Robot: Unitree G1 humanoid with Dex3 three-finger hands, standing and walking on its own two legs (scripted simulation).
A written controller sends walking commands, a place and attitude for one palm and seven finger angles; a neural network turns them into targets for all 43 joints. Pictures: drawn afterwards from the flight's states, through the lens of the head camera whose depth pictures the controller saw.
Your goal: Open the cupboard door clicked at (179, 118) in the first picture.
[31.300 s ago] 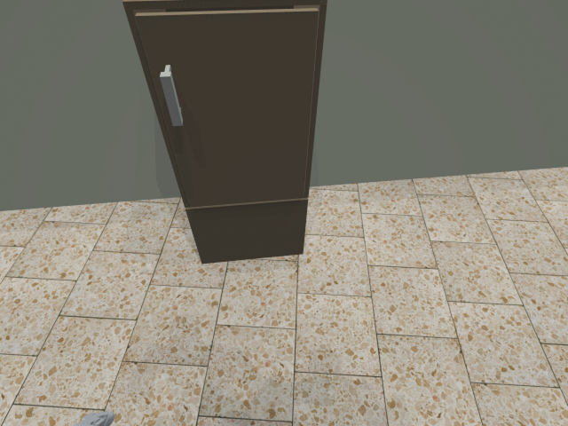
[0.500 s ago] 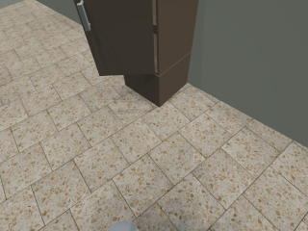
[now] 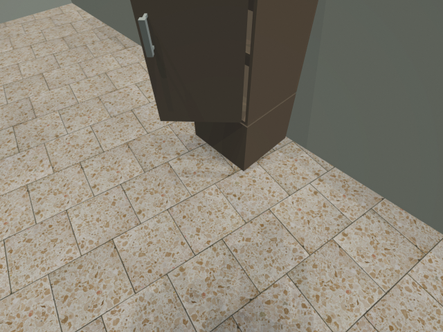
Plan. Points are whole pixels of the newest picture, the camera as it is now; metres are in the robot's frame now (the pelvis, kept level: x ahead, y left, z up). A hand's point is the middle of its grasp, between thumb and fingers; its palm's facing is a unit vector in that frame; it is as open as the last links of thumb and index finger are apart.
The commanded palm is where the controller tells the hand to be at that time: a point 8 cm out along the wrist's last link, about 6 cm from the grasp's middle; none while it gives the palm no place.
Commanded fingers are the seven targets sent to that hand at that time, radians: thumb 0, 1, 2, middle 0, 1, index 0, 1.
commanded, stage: take the last steps up to it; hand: left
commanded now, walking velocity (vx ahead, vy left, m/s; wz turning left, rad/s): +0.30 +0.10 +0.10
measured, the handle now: (147, 35) +1.02 +0.32 +0.04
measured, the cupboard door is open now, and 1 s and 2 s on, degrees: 44 44 44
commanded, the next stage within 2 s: come to a stop and stand still in 1.02 s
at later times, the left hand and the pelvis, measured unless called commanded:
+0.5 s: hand out of the picture +0.08 +0.21 -0.19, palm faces +0.17 -0.98 -0.12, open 7.3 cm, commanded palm none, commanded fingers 0.00 0.90 0.90 -0.20 -0.30 -0.20 -0.30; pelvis +0.17 +0.07 -0.02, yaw +4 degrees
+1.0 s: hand (143, 191) +0.48 +0.26 -0.16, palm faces -0.07 -0.98 -0.19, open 7.3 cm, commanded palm none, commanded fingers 0.00 0.90 0.90 -0.20 -0.30 -0.20 -0.30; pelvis +0.35 +0.09 +0.00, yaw +0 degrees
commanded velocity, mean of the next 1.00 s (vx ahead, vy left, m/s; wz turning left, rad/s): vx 0.28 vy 0.05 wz -0.01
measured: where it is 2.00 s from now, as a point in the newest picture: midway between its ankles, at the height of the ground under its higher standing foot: (216, 283)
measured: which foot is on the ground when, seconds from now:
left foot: down 0.00-0.04, up 0.06-0.44, down 0.46-1.00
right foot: up 0.00-0.00, down 0.02-0.46, up 0.48-1.00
